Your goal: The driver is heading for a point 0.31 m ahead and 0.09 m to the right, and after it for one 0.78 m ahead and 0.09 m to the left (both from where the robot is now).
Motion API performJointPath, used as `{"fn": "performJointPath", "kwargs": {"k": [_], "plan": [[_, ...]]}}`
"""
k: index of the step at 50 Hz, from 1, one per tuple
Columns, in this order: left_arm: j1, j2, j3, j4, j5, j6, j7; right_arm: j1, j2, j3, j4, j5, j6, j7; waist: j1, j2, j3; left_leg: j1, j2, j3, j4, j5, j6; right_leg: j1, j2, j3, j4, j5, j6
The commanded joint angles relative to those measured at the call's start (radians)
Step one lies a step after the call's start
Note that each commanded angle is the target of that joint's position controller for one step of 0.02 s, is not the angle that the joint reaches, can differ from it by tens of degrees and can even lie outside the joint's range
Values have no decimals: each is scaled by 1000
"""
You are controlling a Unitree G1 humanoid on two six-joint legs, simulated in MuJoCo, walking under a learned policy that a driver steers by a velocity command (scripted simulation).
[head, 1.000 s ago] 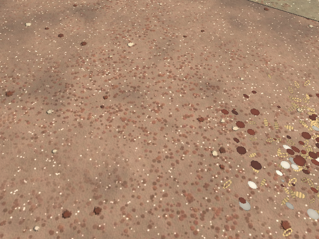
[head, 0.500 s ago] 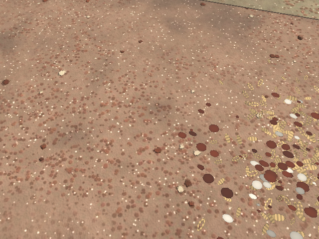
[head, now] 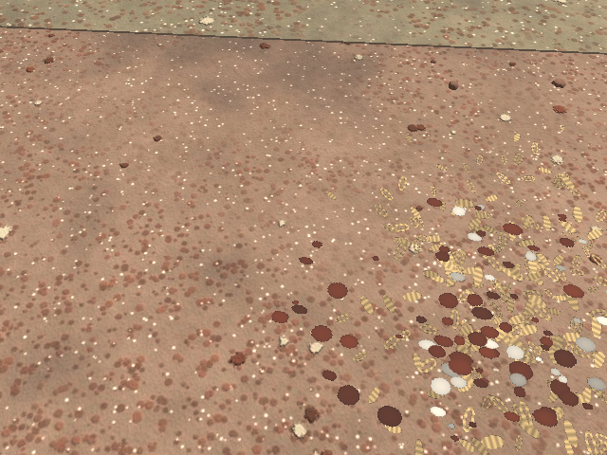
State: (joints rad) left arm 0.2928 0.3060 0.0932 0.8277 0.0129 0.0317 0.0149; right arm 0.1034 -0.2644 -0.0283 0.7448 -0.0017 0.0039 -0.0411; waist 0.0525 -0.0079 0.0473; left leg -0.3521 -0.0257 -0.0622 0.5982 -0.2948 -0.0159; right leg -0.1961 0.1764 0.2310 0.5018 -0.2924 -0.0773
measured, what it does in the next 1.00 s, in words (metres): walks ahead, turning right: left foot, then right foot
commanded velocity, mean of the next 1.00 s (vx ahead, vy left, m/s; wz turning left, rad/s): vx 0.16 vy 0.00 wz -0.50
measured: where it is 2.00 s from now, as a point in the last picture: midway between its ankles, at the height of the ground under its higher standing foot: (406, 391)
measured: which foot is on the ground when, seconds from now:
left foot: up 0.00-0.00, down 0.02-0.50, up 0.52-1.00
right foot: down 0.00-0.02, up 0.04-0.48, down 0.50-1.00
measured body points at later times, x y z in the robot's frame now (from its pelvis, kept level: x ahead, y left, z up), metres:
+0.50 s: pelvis -0.01 +0.00 -0.01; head +0.02 -0.02 +0.44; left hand +0.22 +0.22 -0.10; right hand +0.01 -0.30 -0.13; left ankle +0.04 +0.12 -0.73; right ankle -0.04 -0.09 -0.74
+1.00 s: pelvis +0.12 -0.04 +0.00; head +0.13 -0.04 +0.45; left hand +0.24 +0.21 -0.13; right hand +0.15 -0.35 -0.09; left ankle +0.23 +0.02 -0.73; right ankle -0.04 -0.09 -0.73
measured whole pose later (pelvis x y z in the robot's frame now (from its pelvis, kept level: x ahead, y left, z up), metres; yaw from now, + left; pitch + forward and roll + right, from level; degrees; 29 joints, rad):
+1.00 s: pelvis +0.12 -0.04 +0.00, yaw -28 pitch +1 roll -1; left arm 0.44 0.29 0.04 0.84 0.02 -0.05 -0.01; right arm 0.16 -0.28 -0.04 0.71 -0.03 -0.02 0.03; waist 0.07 0.00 -0.02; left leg -0.40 0.01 0.03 0.55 -0.23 0.02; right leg 0.02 0.09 0.17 0.31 -0.34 -0.06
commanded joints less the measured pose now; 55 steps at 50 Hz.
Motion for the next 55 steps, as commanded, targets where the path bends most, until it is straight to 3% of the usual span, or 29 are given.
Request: {"fn": "performJointPath", "kwargs": {"k": [1, 2, 3, 4, 5, 7, 8, 15, 18, 22, 24, 25, 26, 27, 28, 29, 30, 31, 34, 40, 45, 48, 50, 51, 52, 53, 54, 55], "plan": [[-46, 72, 11, -103, -23, -11, 3, 148, -185, -44, -41, -21, -28, -23, -79, 95, -130, 314, 234, -195, -307, 277, 72, -90, -130, 111, 233, 245, 20], [60, 47, 9, -108, -17, -5, 9, 102, -258, -50, -66, -12, -14, -19, -15, 292, -148, 395, 464, -469, -281, 693, 223, -294, 52, -77, 382, -402, 56], [72, 122, 22, -81, 20, 4, 12, 147, -220, -50, -59, -5, -2, -12, -37, 203, -166, 358, 493, -461, -257, 750, 303, -307, -33, -126, 596, -410, 71], [31, 142, 31, -69, 21, 10, 5, 122, -151, -30, -69, -4, 1, -10, -32, 104, -119, 293, 421, -343, -255, 700, 284, -301, -62, -114, 662, -327, 79], [12, 134, 32, -68, 15, 19, -7, 63, -122, -20, -82, -8, 5, -8, -14, 81, -75, 241, 344, -221, -266, 615, 242, -294, -87, -121, 678, -255, 93], [1, 122, 26, -76, 2, 33, -36, 31, -131, -22, -93, -20, 6, -11, -12, 168, -67, 229, 255, -91, -267, 606, 198, -296, -91, -152, 706, -170, 121], [-6, 119, 23, -80, -4, 36, -44, 47, -136, -24, -91, -23, 5, -9, -21, 171, -76, 234, 244, -59, -264, 618, 199, -294, -88, -164, 708, -151, 131], [-117, 86, -1, -139, -1, 50, -61, 136, -169, -45, -70, -26, -2, 4, -72, 164, -78, 300, 311, -14, -278, 490, 236, -304, -145, -205, 499, -141, 133], [-145, 67, -16, -163, -7, 50, -70, 120, -187, -53, -73, -30, -1, 18, -77, 181, -77, 239, 315, 37, -271, 428, 221, -192, -165, -247, 348, -146, 110], [-141, 73, -19, -184, -12, 39, -69, 126, -219, -67, -67, -26, 11, 31, -74, 195, -87, 213, 335, 68, -204, 415, 191, -80, -154, -299, 161, -132, 72], [-78, 77, -17, -166, 3, 21, -55, 126, -212, -68, -60, -12, 19, 33, -29, 120, -96, 122, 308, 134, -75, 313, 106, 74, -138, -282, -79, 40, 42], [-53, 148, -1, -165, 18, 6, -40, 169, -169, -59, -61, -17, 25, 40, -28, -93, -86, -19, 228, 219, 142, 88, 33, 158, -287, -35, -239, 74, 9], [-17, 305, 36, -181, 7, 4, -37, 115, -96, -34, -150, -25, 34, 35, -24, -317, -58, -277, 37, 222, 309, -356, -28, 165, -544, 344, -256, 270, -145], [59, 275, 43, -158, 5, 4, -37, 49, -151, -43, -150, -39, 45, 24, 43, -184, -82, -286, 59, 67, 441, -349, -21, 151, -539, 328, -251, 136, -228], [23, 210, 21, -152, 6, 7, -35, 50, -162, -49, -145, -29, 47, 32, 6, -152, -33, -311, 79, 36, 458, -254, -8, 115, -478, 268, -281, -98, -214], [-41, 160, 5, -157, 4, 12, -33, 57, -176, -57, -131, -21, 38, 45, -25, -141, 20, -307, 93, 27, 419, -151, 0, 69, -406, 217, -327, -287, -171], [-74, 143, -3, -164, -1, 9, -28, 67, -186, -63, -122, -29, 30, 54, -39, -174, 36, -306, 89, 37, 397, -91, -2, 70, -359, 196, -354, -315, -146], [-74, 129, -8, -166, 0, 1, -25, 89, -185, -64, -101, -41, 25, 61, -42, -170, 26, -289, 82, 46, 401, -43, -8, 82, -331, 172, -360, -262, -143], [-5, 144, -3, -141, -2, -29, -33, 80, -152, -58, -89, -42, 16, 72, -36, -87, -5, -300, 70, 45, 361, 19, -19, 136, -322, 170, -352, -167, -153], [100, 131, -10, -89, 3, -65, -28, -1, -118, -46, -92, -37, -5, 78, 11, -103, 15, -302, 75, 60, 168, 91, -32, 164, -336, 157, -362, -92, -165], [145, 148, -8, -57, 8, -84, -24, -73, -112, -38, -119, -28, -26, 81, 36, -91, 46, -233, 65, 68, 34, 74, 0, 139, -360, 166, -329, -47, -169], [122, 159, -7, -49, 8, -94, -21, -28, -116, -37, -118, -21, -36, 76, 1, -102, 47, -94, 49, 90, -28, 48, 40, 99, -375, 144, -297, 87, -145], [96, 154, -12, -40, 4, -98, -17, 100, -119, -44, -75, -24, -44, 61, -76, -62, 15, 144, 0, 121, -124, 75, 70, 28, -340, 65, -182, 291, -102], [96, 126, -22, -37, 8, -104, -17, 225, -152, -58, -35, -26, -53, 48, -130, 3, -57, 324, 22, 64, -152, 48, 96, -24, -282, -13, 10, 405, -74], [79, 68, -42, -79, -8, -110, -19, 378, -251, -79, -20, -41, -62, 40, -192, 180, -172, 528, 249, -294, -269, -183, 186, -203, -176, -140, 341, 286, -17], [103, 71, -40, -95, 13, -111, -19, 409, -308, -92, 7, -28, -56, 51, -150, 292, -152, 570, 385, -677, -401, -290, 258, -430, -69, -189, 527, -197, 8], [80, 108, -33, -85, 38, -105, -20, 344, -228, -75, 6, -8, -50, 65, -101, 154, -52, 481, 375, -677, -400, -344, 272, -496, -136, -141, 627, -163, -3], [40, 103, -35, -82, 37, -108, -31, 273, -178, -64, -13, -8, -50, 72, -79, 73, 8, 394, 334, -549, -390, -262, 263, -497, -181, -142, 632, -75, -4]]}}
Keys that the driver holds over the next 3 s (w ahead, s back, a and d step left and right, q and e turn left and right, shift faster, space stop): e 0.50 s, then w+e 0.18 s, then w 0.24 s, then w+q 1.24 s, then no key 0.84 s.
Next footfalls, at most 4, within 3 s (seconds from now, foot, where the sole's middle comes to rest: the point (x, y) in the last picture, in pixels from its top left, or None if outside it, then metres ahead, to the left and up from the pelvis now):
0.02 left None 0.08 0.11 -0.77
0.50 right None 0.00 -0.10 -0.77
1.02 left None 0.27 -0.01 -0.77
1.50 right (457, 440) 0.51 -0.28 -0.77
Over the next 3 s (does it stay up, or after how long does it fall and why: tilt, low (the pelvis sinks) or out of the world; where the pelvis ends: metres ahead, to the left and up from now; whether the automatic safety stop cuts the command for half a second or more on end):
stays up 0.91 -0.13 0.01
